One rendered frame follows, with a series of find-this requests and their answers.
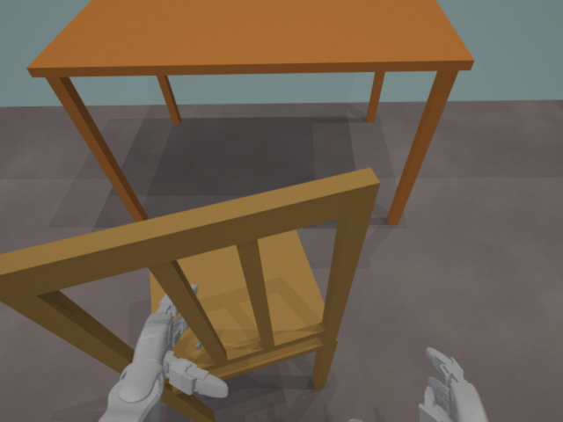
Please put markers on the right robot hand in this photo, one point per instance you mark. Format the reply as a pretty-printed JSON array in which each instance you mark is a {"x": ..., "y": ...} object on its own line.
[{"x": 460, "y": 401}]

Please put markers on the chair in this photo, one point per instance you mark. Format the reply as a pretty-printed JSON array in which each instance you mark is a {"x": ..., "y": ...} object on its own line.
[{"x": 257, "y": 304}]

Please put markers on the table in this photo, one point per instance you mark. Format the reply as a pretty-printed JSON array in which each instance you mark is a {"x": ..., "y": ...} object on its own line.
[{"x": 224, "y": 37}]

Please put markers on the left robot forearm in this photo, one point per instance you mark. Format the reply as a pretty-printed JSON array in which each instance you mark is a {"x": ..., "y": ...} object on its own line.
[{"x": 137, "y": 397}]

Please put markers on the left robot hand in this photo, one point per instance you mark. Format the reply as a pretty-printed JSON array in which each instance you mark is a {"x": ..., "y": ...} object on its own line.
[{"x": 159, "y": 334}]

